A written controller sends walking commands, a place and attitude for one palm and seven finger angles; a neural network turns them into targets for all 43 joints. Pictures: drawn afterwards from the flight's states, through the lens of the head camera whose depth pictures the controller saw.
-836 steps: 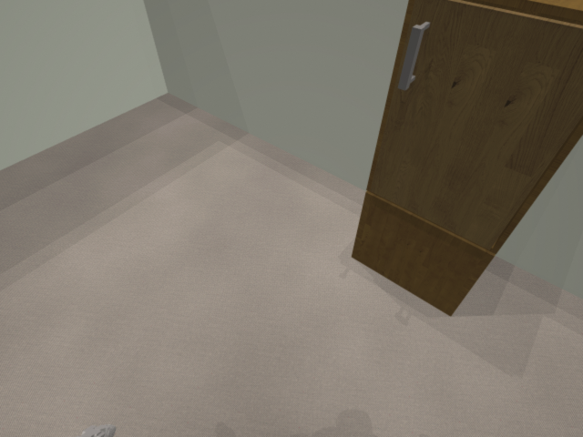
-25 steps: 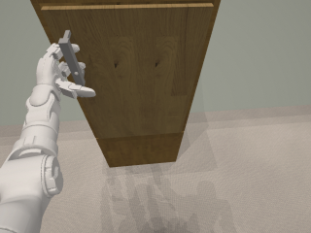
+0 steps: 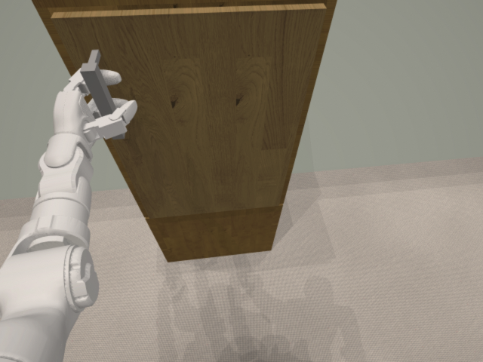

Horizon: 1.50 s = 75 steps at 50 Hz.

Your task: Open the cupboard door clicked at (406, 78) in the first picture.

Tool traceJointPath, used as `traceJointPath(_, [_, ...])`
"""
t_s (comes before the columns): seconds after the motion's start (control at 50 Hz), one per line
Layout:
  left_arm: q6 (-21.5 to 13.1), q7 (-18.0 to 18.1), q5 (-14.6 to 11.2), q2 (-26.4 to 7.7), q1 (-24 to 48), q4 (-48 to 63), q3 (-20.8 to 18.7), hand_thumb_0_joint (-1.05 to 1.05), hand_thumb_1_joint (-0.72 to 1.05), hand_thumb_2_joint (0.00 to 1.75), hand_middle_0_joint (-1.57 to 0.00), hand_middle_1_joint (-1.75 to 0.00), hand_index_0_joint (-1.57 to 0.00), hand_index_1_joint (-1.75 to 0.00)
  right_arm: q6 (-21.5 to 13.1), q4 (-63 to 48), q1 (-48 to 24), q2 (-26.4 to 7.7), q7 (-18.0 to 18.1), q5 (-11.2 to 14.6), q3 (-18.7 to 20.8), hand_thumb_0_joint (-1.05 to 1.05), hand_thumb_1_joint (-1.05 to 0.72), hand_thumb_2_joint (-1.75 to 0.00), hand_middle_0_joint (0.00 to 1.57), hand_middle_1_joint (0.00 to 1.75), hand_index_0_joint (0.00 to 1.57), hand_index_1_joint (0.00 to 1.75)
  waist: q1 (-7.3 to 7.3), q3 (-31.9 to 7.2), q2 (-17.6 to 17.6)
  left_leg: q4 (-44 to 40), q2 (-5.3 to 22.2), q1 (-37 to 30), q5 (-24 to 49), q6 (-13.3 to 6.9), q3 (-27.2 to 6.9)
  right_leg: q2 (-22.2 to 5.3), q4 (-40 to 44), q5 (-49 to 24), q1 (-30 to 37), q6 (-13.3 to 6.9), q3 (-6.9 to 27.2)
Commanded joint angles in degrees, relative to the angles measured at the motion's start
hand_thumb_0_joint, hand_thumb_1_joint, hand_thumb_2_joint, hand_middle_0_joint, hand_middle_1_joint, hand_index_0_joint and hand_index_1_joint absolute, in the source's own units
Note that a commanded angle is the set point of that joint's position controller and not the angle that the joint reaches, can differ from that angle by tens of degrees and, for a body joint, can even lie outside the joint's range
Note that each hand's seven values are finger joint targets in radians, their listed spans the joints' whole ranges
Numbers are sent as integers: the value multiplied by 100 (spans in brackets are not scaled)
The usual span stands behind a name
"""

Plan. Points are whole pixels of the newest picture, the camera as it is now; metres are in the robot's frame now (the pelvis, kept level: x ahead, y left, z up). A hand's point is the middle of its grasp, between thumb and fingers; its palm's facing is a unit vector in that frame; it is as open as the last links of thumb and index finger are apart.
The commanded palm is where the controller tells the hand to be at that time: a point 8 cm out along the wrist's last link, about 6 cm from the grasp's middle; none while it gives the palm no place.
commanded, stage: close the thumb around the handle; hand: left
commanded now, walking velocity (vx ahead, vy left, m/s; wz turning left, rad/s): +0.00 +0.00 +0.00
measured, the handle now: (107, 97) +0.52 +0.22 +0.15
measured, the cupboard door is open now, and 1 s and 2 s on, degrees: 0 27 36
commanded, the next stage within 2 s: pull the door open along its arc in 0.20 s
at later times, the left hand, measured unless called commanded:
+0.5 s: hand (118, 122) +0.46 +0.18 +0.15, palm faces +0.09 -1.00 +0.00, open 5.7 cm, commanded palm +0.41 +0.23 +0.14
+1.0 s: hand (156, 190) +0.32 +0.11 +0.15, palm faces +0.40 -0.91 +0.07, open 5.9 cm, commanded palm +0.27 +0.16 +0.14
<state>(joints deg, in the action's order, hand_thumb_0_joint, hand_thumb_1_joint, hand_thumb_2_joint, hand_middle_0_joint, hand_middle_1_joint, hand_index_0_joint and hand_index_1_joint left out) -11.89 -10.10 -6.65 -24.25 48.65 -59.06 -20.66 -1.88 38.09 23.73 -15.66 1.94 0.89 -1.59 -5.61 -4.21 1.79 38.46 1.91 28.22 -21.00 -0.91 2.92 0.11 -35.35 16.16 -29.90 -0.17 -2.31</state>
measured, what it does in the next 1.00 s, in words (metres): stands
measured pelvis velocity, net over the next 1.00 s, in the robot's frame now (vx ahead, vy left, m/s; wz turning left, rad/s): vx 0.00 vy -0.02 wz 0.02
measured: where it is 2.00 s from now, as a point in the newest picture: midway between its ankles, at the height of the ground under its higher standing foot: outside the picture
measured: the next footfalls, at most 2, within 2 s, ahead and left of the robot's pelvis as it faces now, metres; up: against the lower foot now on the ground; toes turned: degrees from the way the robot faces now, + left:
none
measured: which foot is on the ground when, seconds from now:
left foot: down 0.00-1.00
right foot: down 0.00-1.00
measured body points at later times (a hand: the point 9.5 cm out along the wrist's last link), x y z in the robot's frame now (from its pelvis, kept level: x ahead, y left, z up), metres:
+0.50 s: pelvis +0.00 -0.01 +0.00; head +0.04 -0.01 +0.45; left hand +0.45 +0.24 +0.15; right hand +0.06 -0.27 -0.12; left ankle -0.03 +0.10 -0.72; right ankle +0.01 -0.12 -0.72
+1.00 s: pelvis +0.00 -0.02 +0.01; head -0.02 -0.04 +0.46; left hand +0.30 +0.15 +0.15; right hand +0.22 -0.22 -0.06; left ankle -0.03 +0.10 -0.72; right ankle +0.01 -0.12 -0.72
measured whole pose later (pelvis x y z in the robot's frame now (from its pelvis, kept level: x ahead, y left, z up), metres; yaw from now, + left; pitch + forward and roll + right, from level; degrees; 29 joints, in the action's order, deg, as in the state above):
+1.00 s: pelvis +0.00 -0.02 +0.01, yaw +1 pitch -1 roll +0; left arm 11.6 25.1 -3.7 3.4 5.8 3.1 0.9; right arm 0.2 35.0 6.0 -10.5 1.4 -1.4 -2.0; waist 1.4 -2.8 3.1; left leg 29.2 1.8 10.5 -17.8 0.6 2.1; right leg 0.4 -28.6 14.9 -13.0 -1.3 -3.2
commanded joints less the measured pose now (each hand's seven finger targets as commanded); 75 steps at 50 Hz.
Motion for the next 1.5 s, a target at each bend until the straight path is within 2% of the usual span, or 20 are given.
traceJointPath(0.0, [-392,54,-97,-1546,2505,1525,-319,0,90,90,-40,-135,-40,-135,-198,-560,342,-865,79,21,335,0,-90,-90,20,30,20,30,134,-2293,234,-385,-84,-1068,2476,-39,-303,153,123,-2267,1279,-134,58])
traceJointPath(0.1, [-292,23,-155,-1339,2343,1636,-175,0,90,90,-40,-135,-40,-135,-176,-599,251,-849,63,44,326,0,-90,-90,20,30,20,30,108,-2066,157,-436,-88,-1004,2407,-60,-256,146,180,-2324,1318,-126,60])
traceJointPath(0.18, [-230,79,-115,-1599,2417,1423,-349,0,90,90,-40,-135,-40,-135,-143,-622,175,-848,114,37,281,0,-90,-90,20,30,20,30,84,-1866,-97,-508,-124,-704,1974,-100,-201,106,228,-2228,1453,-99,99])
traceJointPath(0.22, [-247,70,-46,-1727,2382,1304,-413,0,90,90,-40,-135,-40,-135,-131,-639,175,-848,129,40,273,0,-90,-90,20,30,20,30,131,-1859,25,-503,-139,-662,1885,-92,-197,92,214,-2148,1442,-117,124])
traceJointPath(0.28, [-327,56,-42,-1570,2527,1382,-267,0,90,90,-40,-135,-40,-135,-143,-669,155,-816,130,37,271,0,-90,-90,20,30,20,30,112,-1991,192,-472,-141,-813,1996,-87,-209,93,193,-2186,1398,-122,127])
traceJointPath(0.3, [-344,54,-65,-1200,2828,1486,47,0,90,90,-40,-135,-40,-135,-154,-665,143,-795,121,39,262,0,-90,-90,20,30,20,30,-13,-2010,183,-466,-135,-922,1985,-76,-232,104,203,-2135,1270,-113,101])
traceJointPath(0.42, [-398,65,-178,-1145,1977,1965,-93,0,90,90,-40,-135,-40,-135,-204,-743,54,-802,71,54,325,0,-90,-90,20,30,20,30,238,-2398,176,-438,-115,-1158,2449,-66,-216,129,158,-2461,1569,-138,100])
traceJointPath(0.5, [-222,24,-351,-883,951,2533,-45,0,90,90,-40,-135,-40,-135,-215,-893,-189,-774,38,109,329,0,-90,-90,20,30,20,30,415,-2158,-105,-581,-108,-1032,2324,-95,-150,121,234,-2483,1848,-140,80])
traceJointPath(0.6, [99,111,-506,-528,-460,4089,38,0,90,90,-40,-135,-40,-135,-302,-1130,-626,-660,1,154,323,0,-90,-90,20,30,20,30,700,-2086,14,-748,-89,-1256,2742,-81,-108,70,296,-2748,2257,-153,61])
traceJointPath(0.68, [440,269,-554,-293,-1590,5193,110,0,90,90,-40,-135,-40,-135,-372,-1250,-1068,-576,1,183,284,0,-90,-90,20,30,20,30,790,-1581,-107,-952,-76,-1301,2505,-58,-51,35,437,-2642,2340,-137,29])
traceJointPath(0.7, [620,1043,-808,-141,-1648,5715,-547,0,90,90,-40,-135,-40,-135,-417,-1308,-1349,-367,-24,172,263,0,-90,-90,20,30,20,30,1226,-1471,-244,-1004,-137,-1105,2324,1,-98,38,539,-2280,2349,-114,-44])
traceJointPath(0.72, [753,1419,-728,435,-1943,5936,-81,0,90,90,-40,-135,-40,-135,-446,-1265,-1511,-327,-47,127,240,0,-90,-90,20,30,20,30,1083,-1283,-131,-1087,-122,-1199,2156,50,-58,33,619,-2067,2280,-106,-37])
traceJointPath(0.76, [970,2042,-472,608,-2484,6321,68,0,90,90,-40,-135,-40,-135,-422,-1198,-1649,-303,-70,70,238,0,-90,-90,20,30,20,30,1071,-1095,-471,-1142,-91,-1213,2000,45,-94,13,706,-1773,2300,-91,-51])
traceJointPath(0.8, [1179,2568,-162,891,-2524,7061,383,0,90,90,-40,-135,-40,-135,-346,-1214,-1845,-202,-69,-21,205,0,-90,-90,20,30,20,30,1067,-1239,-62,-1182,-115,-1420,2111,62,-54,-44,709,-1883,2431,-107,0])
traceJointPath(0.86, [1586,3292,165,1407,-2730,7473,882,0,90,90,-40,-135,-40,-135,-182,-1179,-2062,-102,-25,-128,171,0,-90,-90,20,30,20,30,977,-1080,-463,-1174,-99,-1569,2073,48,-106,-89,882,-1796,2544,-96,19])
traceJointPath(0.96, [2106,4229,707,2283,-2820,7892,1796,0,90,90,-40,-135,-40,-135,80,-1060,-2397,73,16,-301,148,0,-90,-90,20,30,20,30,873,-919,-497,-1156,-125,-1896,2020,60,-144,-184,1185,-1622,2578,-117,80])
traceJointPath(1.14, [2234,4317,1131,3243,-3362,8394,3107,0,90,90,-40,-135,-40,-135,393,-1099,-2676,224,-67,-374,151,0,-90,-90,20,30,20,30,841,-796,-388,-1050,-152,-2104,2197,43,-241,-213,1163,-1897,2568,-189,133])
traceJointPath(1.28, [2346,4286,986,3763,-4506,8848,3739,0,90,90,-40,-135,-40,-135,403,-1173,-2869,242,-290,-319,162,0,-90,-90,20,30,20,30,915,-630,-414,-929,-106,-2026,2152,56,-337,-195,1071,-1780,2422,-221,-1])
traceJointPath(1.38, [2489,4378,893,3992,-5085,9145,3992,0,90,90,-40,-135,-40,-135,377,-1188,-3003,251,-454,-290,171,0,-90,-90,20,30,20,30,974,-549,-523,-784,-133,-1941,1957,54,-339,-213,1152,-1344,2248,-223,14])
traceJointPath(1.48, [2500,4614,891,3473,-3875,8650,3389,0,90,90,-40,-135,-40,-135,360,-1020,-3172,230,-315,-308,132,0,-90,-90,20,30,20,30,959,-402,-645,-789,-247,-1882,1464,19,-330,-257,1478,-450,1987,-173,198])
